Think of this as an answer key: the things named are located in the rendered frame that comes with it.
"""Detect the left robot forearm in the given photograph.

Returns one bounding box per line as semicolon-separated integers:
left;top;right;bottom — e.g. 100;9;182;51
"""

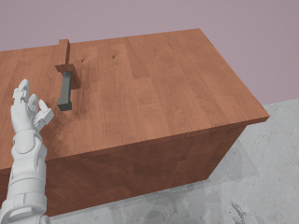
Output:
0;130;48;224

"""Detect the right robot hand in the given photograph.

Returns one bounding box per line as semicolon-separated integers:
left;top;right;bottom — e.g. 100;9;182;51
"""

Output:
229;199;259;224

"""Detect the left robot upper arm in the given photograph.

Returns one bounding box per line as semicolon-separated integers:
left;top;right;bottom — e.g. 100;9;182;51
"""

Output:
8;214;50;224

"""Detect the left robot hand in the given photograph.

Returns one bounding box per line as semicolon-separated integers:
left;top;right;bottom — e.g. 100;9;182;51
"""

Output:
10;79;54;134

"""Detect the tap lever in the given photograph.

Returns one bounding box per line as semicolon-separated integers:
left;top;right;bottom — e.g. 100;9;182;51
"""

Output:
57;71;72;112

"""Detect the counter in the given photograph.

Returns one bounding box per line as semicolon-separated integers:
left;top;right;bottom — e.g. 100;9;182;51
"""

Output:
0;28;270;217

